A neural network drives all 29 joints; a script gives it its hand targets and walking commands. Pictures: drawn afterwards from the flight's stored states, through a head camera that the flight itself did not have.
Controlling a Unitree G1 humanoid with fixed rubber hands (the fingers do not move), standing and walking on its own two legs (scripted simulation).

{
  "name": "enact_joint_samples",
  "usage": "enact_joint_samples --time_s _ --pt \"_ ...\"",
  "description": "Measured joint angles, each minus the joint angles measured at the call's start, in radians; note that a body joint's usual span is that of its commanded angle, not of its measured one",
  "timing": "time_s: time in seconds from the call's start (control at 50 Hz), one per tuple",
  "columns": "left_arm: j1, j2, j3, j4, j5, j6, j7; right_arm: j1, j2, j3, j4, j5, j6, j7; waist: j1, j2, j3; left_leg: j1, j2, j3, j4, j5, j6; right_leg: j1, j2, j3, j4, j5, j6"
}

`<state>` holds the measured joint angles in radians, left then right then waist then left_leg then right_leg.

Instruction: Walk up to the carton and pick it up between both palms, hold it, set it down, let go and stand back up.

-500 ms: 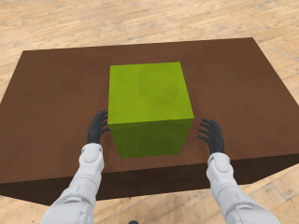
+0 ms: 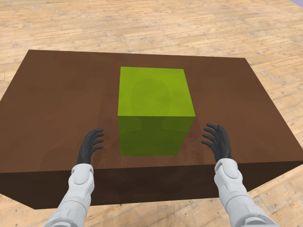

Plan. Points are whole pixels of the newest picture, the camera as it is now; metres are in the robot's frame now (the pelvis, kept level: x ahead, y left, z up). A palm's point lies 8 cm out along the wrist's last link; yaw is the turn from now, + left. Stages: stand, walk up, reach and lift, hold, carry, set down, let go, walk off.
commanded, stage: set down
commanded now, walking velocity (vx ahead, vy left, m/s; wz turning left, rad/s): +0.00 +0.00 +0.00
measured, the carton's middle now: (150, 114) +0.49 +0.02 -0.05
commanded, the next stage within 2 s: none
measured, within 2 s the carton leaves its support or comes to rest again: neither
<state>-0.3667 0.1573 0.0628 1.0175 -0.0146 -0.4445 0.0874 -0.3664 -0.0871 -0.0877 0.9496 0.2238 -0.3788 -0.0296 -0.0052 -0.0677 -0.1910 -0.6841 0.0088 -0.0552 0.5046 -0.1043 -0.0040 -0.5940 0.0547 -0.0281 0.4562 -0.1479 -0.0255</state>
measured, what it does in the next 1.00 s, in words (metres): stands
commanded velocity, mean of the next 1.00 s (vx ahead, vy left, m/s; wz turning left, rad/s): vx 0.00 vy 0.00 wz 0.00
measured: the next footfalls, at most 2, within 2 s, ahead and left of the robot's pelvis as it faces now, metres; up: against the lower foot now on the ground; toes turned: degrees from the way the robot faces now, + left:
none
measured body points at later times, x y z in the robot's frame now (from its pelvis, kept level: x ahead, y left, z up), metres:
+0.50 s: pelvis +0.02 -0.01 +0.01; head +0.06 +0.03 +0.45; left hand +0.25 +0.19 -0.06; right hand +0.24 -0.20 -0.04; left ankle +0.07 +0.11 -0.73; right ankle +0.03 -0.11 -0.73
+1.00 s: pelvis +0.03 -0.01 +0.01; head +0.05 +0.02 +0.46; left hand +0.23 +0.20 -0.08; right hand +0.23 -0.20 -0.06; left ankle +0.07 +0.11 -0.73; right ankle +0.03 -0.11 -0.73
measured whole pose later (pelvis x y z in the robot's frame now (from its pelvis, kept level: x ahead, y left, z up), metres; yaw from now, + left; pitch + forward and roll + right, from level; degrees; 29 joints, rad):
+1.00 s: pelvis +0.03 -0.01 +0.01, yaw +1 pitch +2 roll -1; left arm 0.04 0.17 -0.03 0.78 -0.06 -0.26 0.06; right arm 0.12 -0.09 0.04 0.78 0.11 -0.40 -0.01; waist 0.02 -0.05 0.01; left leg -0.34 0.01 -0.06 0.50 -0.19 -0.01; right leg -0.25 0.05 -0.03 0.46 -0.23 -0.03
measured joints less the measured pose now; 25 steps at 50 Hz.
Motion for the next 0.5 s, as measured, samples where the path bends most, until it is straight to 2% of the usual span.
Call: enact_joint_samples --time_s 0.08,0.18,0.32,0.4,0.5 --pt "0.053 0.003 -0.017 -0.036 -0.005 0.002 0.0 0.052 0.0 0.02 0.0 0.015 -0.008 0.014 -0.004 -0.002 0.018 0.027 0.0 0.0 0.0 -0.009 -0.002 0.027 0.0 0.0 0.0 -0.008 0.0" --pt "0.187 0.003 -0.023 -0.127 -0.005 -0.016 -0.001 0.193 0.0 0.057 -0.002 0.039 -0.073 0.019 -0.005 -0.001 0.031 0.068 0.0 0.0 0.0 -0.028 -0.004 0.068 0.0 0.0 0.0 -0.028 0.0" --pt "0.351 0.003 -0.075 -0.208 -0.027 -0.045 -0.01 0.41 0.0 0.103 -0.122 0.072 -0.12 0.023 -0.004 0.013 0.066 0.129 0.0 0.0 0.0 -0.049 -0.006 0.13 0.0 0.0 0.0 -0.05 -0.001" --pt "0.386 0.003 -0.113 -0.239 -0.047 -0.046 -0.016 0.461 0.0 0.128 -0.201 0.057 -0.124 0.023 -0.004 0.016 0.092 0.158 0.0 0.0 0.0 -0.053 -0.006 0.158 0.0 0.0 0.0 -0.054 -0.001" --pt "0.39 0.003 -0.117 -0.242 -0.048 -0.028 -0.019 0.463 0.0 0.13 -0.214 0.022 -0.126 0.023 0.004 0.014 0.124 0.211 0.0 -0.001 0.0 -0.061 -0.006 0.212 0.0 0.0 0.0 -0.061 -0.001"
